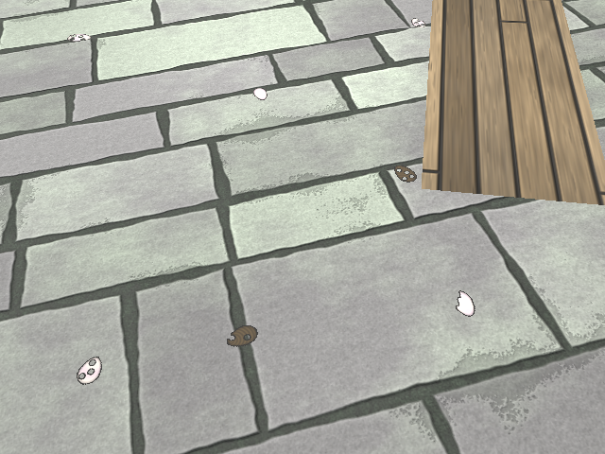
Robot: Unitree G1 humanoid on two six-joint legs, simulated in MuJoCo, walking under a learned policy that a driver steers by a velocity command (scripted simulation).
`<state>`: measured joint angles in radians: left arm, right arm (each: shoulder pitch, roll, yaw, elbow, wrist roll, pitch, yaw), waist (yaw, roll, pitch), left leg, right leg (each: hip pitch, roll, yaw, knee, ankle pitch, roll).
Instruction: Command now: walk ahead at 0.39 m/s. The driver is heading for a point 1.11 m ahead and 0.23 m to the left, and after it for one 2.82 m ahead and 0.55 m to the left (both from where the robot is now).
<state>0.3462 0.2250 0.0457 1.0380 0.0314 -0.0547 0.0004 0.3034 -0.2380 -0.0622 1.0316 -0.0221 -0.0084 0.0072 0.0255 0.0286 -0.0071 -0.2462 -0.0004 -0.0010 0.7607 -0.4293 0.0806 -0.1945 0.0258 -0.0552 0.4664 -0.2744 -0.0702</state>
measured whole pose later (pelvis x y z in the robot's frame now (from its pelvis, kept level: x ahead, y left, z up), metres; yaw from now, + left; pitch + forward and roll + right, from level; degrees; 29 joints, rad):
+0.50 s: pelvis +0.25 +0.04 -0.03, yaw +12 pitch +0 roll +1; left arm 0.37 0.19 0.03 1.03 0.01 -0.09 0.01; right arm 0.10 -0.23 -0.06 0.90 -0.03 -0.04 0.03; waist 0.01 -0.01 0.08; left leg -0.43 -0.12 0.13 0.61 -0.19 0.16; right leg -0.17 -0.02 -0.06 1.18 -0.41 -0.04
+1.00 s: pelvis +0.55 +0.08 -0.02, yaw +22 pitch +1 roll +0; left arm 0.02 0.22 0.01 0.77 0.04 -0.08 -0.01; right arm 0.46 -0.25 -0.05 1.00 -0.01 -0.07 -0.02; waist -0.07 0.00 0.06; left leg 0.05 -0.12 -0.12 0.55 -0.43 0.10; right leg -0.46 0.02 -0.07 0.53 -0.08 -0.09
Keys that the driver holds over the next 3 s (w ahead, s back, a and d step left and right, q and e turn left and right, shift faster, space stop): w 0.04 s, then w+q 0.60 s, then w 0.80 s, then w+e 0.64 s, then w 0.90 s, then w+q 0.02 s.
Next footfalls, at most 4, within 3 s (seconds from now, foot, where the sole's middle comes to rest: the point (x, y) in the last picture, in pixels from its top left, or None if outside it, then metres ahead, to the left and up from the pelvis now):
0.42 left None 0.36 0.10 -0.78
0.98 right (313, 379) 0.72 0.06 -0.78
1.50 left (207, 314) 0.91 0.34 -0.78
2.06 right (257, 229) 1.22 0.24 -0.78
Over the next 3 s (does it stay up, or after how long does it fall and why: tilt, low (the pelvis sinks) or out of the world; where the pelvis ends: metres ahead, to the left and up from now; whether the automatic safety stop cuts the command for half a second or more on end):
stays up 1.57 0.32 0.01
